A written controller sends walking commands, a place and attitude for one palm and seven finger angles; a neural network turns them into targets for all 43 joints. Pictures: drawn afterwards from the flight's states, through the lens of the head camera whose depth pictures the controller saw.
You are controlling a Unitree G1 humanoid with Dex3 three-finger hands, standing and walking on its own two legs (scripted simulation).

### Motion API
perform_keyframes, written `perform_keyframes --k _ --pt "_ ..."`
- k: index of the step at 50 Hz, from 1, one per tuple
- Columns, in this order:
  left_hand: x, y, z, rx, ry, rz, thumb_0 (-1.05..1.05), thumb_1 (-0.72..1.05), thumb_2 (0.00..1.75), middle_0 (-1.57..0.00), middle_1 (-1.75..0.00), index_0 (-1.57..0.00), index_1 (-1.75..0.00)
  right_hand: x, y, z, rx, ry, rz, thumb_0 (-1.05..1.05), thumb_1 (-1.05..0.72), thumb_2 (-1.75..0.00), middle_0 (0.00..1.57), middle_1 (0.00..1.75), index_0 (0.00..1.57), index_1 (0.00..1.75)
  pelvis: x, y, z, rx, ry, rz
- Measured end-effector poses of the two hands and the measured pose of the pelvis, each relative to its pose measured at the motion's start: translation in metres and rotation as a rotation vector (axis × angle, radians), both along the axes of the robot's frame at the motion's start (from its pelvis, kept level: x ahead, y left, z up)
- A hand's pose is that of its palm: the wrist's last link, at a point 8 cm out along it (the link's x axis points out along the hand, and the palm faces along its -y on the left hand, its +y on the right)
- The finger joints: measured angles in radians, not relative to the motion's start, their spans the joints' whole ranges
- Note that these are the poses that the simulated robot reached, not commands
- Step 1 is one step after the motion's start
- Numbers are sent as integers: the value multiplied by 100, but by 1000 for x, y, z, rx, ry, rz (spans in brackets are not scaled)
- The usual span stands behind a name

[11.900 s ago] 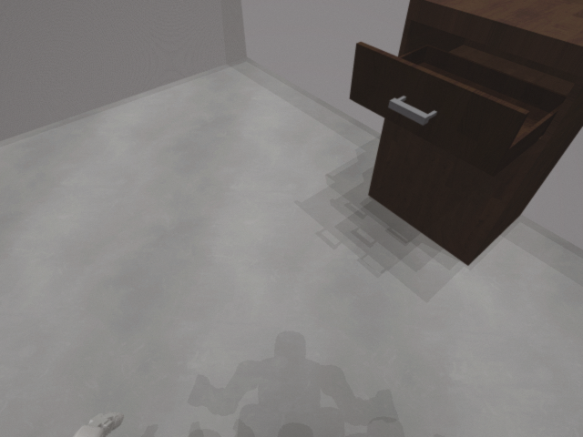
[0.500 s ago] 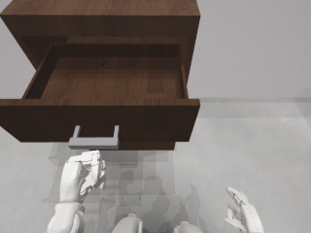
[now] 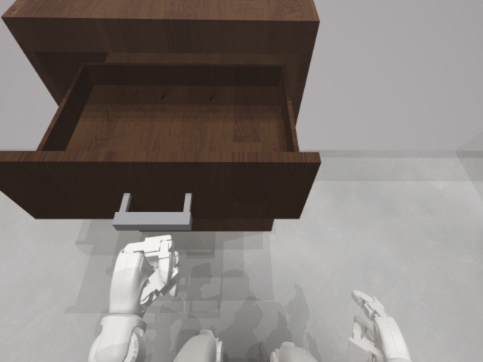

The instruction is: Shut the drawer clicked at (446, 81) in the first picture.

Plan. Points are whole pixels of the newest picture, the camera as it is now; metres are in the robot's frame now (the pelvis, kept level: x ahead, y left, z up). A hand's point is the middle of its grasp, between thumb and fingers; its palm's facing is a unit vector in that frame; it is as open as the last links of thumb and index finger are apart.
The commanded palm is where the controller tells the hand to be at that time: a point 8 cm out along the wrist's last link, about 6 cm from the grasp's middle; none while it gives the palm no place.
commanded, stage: push the drawer shut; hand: left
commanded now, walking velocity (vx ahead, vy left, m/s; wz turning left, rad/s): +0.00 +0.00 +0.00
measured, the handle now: (155, 210) +0.35 +0.16 +0.04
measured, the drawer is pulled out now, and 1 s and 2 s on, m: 0.27 0.20 0.07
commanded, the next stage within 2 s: none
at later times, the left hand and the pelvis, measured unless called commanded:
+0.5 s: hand (181, 250) +0.28 +0.11 +0.03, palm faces +0.01 -1.00 -0.05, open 3.1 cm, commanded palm +0.29 +0.16 +0.05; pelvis -0.01 -0.01 +0.00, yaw +1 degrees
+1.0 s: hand (183, 214) +0.35 +0.12 +0.03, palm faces +0.01 -1.00 -0.06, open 3.1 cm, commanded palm +0.35 +0.17 +0.05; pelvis -0.02 -0.01 +0.00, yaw +0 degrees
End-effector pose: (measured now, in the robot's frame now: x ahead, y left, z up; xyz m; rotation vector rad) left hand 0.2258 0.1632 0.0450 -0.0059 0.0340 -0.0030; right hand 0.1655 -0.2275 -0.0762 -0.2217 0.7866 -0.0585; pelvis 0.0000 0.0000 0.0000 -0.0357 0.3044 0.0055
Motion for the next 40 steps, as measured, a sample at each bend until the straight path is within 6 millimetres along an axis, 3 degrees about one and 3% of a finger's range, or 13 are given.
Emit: perform_keyframes --k 4,12,26,40 --pt "2 1 6 10 -53 26 2 90 90 -140 -160 -140 -160 2 1 -2 1 -2 13 1 -90 -89 20 30 20 30 -1 -1 -2 1 3 1" --pt "22 -4 -9 47 -12 -12 2 90 90 -140 -160 -140 -160 0 0 -12 3 30 19 1 -90 -89 20 30 20 30 -5 -4 -6 1 8 7" --pt "39 0 -9 55 -30 9 -1 80 95 -140 -160 -140 -160 -20 -18 -20 -23 104 -1 1 -90 -89 20 30 20 30 -11 -13 -3 4 2 16" --pt "70 1 -8 65 -36 10 1 80 97 -140 -160 -140 -160 -43 -29 -22 -32 126 -44 1 -91 -89 20 30 20 30 -22 -16 -2 6 -8 11"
